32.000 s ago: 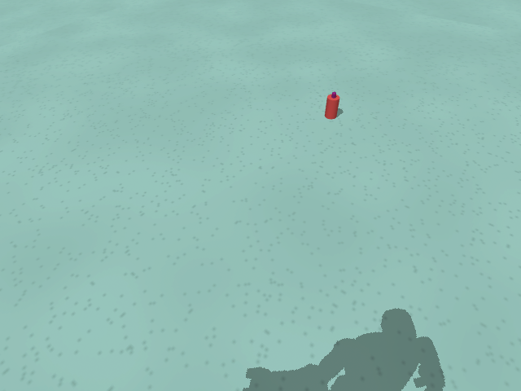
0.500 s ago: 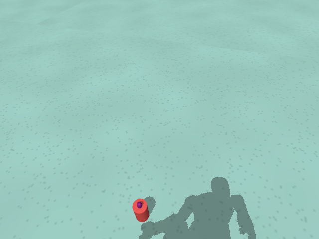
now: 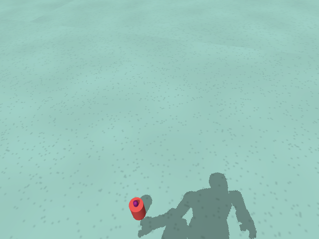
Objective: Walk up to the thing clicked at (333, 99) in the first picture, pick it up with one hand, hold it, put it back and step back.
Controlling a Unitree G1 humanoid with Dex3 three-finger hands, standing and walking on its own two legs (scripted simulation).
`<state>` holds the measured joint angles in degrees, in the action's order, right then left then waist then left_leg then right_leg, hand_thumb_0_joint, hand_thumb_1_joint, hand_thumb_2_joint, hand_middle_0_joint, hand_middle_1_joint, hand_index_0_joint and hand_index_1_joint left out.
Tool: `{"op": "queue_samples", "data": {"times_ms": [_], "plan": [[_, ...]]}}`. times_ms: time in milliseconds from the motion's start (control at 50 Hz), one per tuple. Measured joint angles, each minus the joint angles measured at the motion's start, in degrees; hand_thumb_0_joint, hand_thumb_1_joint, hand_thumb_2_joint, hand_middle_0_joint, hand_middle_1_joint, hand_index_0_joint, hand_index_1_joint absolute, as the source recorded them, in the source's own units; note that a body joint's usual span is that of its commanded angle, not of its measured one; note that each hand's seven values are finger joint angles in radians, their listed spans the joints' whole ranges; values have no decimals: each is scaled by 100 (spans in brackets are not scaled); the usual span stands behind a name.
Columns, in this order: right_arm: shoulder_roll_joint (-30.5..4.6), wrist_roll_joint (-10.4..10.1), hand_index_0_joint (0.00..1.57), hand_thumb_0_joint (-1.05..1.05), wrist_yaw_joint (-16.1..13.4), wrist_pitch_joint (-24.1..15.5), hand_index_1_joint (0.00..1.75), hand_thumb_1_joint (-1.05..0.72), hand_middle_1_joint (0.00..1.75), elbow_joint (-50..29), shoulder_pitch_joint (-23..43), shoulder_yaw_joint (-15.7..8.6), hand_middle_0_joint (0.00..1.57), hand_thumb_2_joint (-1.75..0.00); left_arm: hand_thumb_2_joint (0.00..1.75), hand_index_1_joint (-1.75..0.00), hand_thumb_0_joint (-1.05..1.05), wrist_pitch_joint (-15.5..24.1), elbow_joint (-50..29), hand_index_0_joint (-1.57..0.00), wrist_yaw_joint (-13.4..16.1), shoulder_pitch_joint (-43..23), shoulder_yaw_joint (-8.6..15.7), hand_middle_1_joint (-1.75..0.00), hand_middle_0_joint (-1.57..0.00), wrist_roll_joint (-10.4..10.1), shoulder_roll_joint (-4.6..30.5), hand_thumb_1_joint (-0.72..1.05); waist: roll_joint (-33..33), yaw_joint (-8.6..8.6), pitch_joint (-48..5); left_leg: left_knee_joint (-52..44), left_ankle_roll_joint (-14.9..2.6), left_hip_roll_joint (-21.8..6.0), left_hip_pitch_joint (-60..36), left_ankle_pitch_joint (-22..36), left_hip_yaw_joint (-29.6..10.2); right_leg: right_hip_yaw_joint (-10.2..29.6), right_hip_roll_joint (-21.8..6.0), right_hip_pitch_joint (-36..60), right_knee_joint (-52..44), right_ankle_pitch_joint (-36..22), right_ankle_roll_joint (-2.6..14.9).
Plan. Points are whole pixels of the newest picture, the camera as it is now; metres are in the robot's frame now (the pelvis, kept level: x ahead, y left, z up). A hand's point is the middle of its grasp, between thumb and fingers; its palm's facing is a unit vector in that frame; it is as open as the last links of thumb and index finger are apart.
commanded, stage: stand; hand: left
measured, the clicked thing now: (137, 207) +0.45 +0.19 -0.69
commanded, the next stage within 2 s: step back in 0.80 s
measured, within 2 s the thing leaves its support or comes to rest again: neither
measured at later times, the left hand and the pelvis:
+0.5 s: hand out of the picture +0.09 +0.24 -0.15, palm faces +0.00 -0.94 -0.35, open 7.4 cm; pelvis +0.01 -0.01 +0.00, yaw -1 degrees
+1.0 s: hand out of the picture +0.10 +0.28 -0.16, palm faces -0.03 -0.92 -0.38, open 7.4 cm; pelvis -0.01 +0.02 -0.01, yaw -1 degrees
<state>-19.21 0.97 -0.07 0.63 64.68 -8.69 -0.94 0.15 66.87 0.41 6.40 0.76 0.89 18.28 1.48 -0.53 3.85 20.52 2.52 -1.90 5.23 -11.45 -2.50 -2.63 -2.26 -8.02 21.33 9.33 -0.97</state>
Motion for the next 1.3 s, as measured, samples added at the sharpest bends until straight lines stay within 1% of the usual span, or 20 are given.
{"op": "queue_samples", "data": {"times_ms": [460, 800, 840, 880, 940, 980, 1020, 1040, 1060, 1080, 1100, 1120, 1140, 1160, 1180, 1220, 1260, 1300], "plan": [[-47, -10, 21, 1, 5, -35, 30, -91, 30, 13, 164, 30, 20, -90, 90, -30, 1, 12, -62, -20, -20, -74, 4, -30, -21, -35, 12, 91, 11, 12, -36, -197, 41, -49, -135, 4, 56, 44, 46, 40, -48, 54, 34], [-57, -18, 21, 1, 28, -18, 30, -91, 30, 12, 153, 27, 20, -90, 90, -30, 1, 20, -115, -20, -33, -46, 12, -30, -21, -31, 40, 91, -22, 32, -34, -218, 62, -96, -144, -39, 81, 63, 94, 38, -74, 81, 57], [-94, -70, 21, 1, 57, 38, 30, -91, 30, -79, 201, 4, 20, -90, 90, -30, 1, -4, -218, -20, -49, -65, 97, -30, -21, -91, 42, 91, 0, 57, 18, 97, 4, -103, 86, -141, 60, 48, 106, -96, 51, 111, 65], [-162, -136, 21, 1, 61, 102, 30, -91, 30, -244, 313, -41, 20, -90, 90, -30, 1, -25, -394, -20, -38, -138, 180, -30, -21, -119, 62, 91, 12, 76, 211, 791, -142, -61, 495, -229, 49, 53, 91, -268, 240, 141, 83], [-294, -157, 21, 1, 68, 206, 30, -91, 30, -534, 398, -146, 20, -90, 90, -30, 1, -93, -695, -20, -6, -222, 253, -30, -21, -52, 98, 91, -37, 59, 428, 2341, -362, 260, 1165, -1263, -55, 149, -24, -560, 537, 179, 77], [-366, -177, 21, 1, 80, 239, 30, -91, 30, -718, 372, -201, 20, -90, 90, -30, 1, -157, -874, -20, 23, -277, 267, -30, -21, 6, 151, 91, -68, 79, 490, 2850, -439, 373, 1386, -1521, -47, 188, -86, -756, 732, 212, 34], [-404, -171, 21, 1, 82, 236, 30, -91, 30, -857, 286, -231, 20, -90, 90, -30, 1, -222, -1046, -20, 53, -367, 271, -30, -21, 41, 240, 91, -125, 113, 526, 2667, -443, 360, 1369, -1445, 20, 193, -148, -960, 974, 277, -46], [-416, -146, 21, 1, 80, 222, 30, -91, 30, -903, 225, -245, 20, -90, 90, -30, 1, -253, -1139, -20, 63, -417, 269, -30, -21, 32, 291, 91, -158, 137, 537, 2294, -432, 329, 1266, -1205, 59, 185, -183, -1072, 1143, 338, -93], [-437, -105, 21, 1, 79, 197, 30, -91, 30, -936, 153, -265, 20, -90, 90, -30, 1, -287, -1233, -20, 65, -470, 265, -30, -21, 7, 335, 91, -167, 167, 539, 1823, -405, 288, 1130, -841, 78, 162, -208, -1202, 1359, 425, -135], [-407, -36, 21, 1, 66, 178, 30, -91, 30, -928, 124, -299, 20, -90, 90, -30, 1, -320, -1313, -20, 70, -550, 273, -30, -21, -29, 395, 91, -272, 162, 598, 1719, -388, 351, 1097, -860, 124, 225, -278, -1340, 1614, 516, -85], [-348, 22, 21, 1, 65, 179, 30, -91, 30, -915, 117, -306, 20, -90, 90, -30, 1, -352, -1378, -20, 92, -625, 292, -30, -21, -64, 446, 91, -390, 112, 690, 1791, -418, 408, 1122, -889, 202, 497, -204, -1465, 1921, 960, 21], [-302, 48, 21, 1, 85, 185, 30, -91, 30, -923, 101, -290, 20, -90, 90, -30, 1, -376, -1417, -20, 124, -666, 308, -30, -21, -74, 467, 91, -417, 115, 746, 1846, -452, 402, 1166, -886, 208, 798, 28, -1580, 2330, 1525, 92], [-256, 57, 21, 1, 97, 182, 30, -91, 30, -941, 74, -275, 20, -90, 90, -30, 1, -397, -1425, -20, 149, -690, 314, -30, -21, -73, 478, 91, -406, 165, 777, 1828, -480, 381, 1194, -836, 163, 1021, 286, -1679, 2807, 1895, 147], [-202, 65, 21, 1, 91, 181, 30, -91, 30, -958, 47, -255, 20, -90, 90, -30, 1, -416, -1432, -20, 167, -690, 307, -30, -21, -83, 496, 91, -416, 191, 784, 1736, -498, 366, 1194, -753, 145, 1179, 505, -1778, 3286, 2051, 187], [-151, 79, 21, 1, 75, 184, 30, -91, 30, -975, 28, -236, 20, -90, 90, -30, 1, -422, -1443, -20, 179, -664, 298, -30, -21, -105, 512, 91, -442, 185, 771, 1612, -511, 356, 1185, -658, 167, 1273, 666, -1871, 3700, 2049, 211], [-93, 74, 21, 1, 25, 177, 30, -91, 30, -1054, 3, -217, 20, -90, 90, -29, 1, -412, -1476, -20, 178, -555, 279, -30, -21, -124, 510, 91, -448, 169, 742, 1418, -540, 334, 1185, -505, 227, 1270, 828, -1953, 4226, 1944, 193], [-62, 62, 21, 1, -20, 153, 30, -91, 30, -1155, 16, -220, 20, -90, 90, -29, 1, -396, -1503, -20, 159, -395, 275, -30, -21, -100, 485, 91, -424, 155, 741, 1318, -578, 310, 1177, -415, 306, 1192, 866, -1884, 4466, 1923, 104], [-34, 44, 21, 1, -57, 123, 30, -90, 30, -1272, 49, -224, 20, -90, 90, -30, 1, -407, -1514, -20, 141, -232, 280, -30, -21, -77, 461, 91, -399, 148, 747, 1284, -610, 290, 1190, -358, 390, 1134, 845, -1725, 4449, 1960, 22]]}}
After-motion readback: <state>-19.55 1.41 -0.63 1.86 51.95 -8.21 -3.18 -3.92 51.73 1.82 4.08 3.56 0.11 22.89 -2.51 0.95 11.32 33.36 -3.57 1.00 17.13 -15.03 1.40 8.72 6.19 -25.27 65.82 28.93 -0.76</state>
